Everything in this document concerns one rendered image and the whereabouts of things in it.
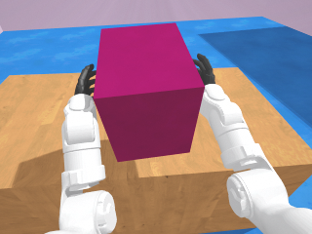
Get robot right hand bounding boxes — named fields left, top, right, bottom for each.
left=193, top=54, right=215, bottom=86

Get robot right upper arm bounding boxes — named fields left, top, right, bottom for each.
left=226, top=167, right=312, bottom=234

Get carton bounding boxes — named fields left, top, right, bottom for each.
left=93, top=22, right=205, bottom=162

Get pedestal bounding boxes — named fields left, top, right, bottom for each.
left=0, top=67, right=312, bottom=234

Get robot left upper arm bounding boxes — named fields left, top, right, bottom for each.
left=45, top=190, right=117, bottom=234

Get right robot forearm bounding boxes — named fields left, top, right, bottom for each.
left=199, top=84, right=289, bottom=201

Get robot left hand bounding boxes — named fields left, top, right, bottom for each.
left=74, top=64, right=97, bottom=98

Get left robot forearm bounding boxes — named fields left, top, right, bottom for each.
left=58, top=94, right=106, bottom=230

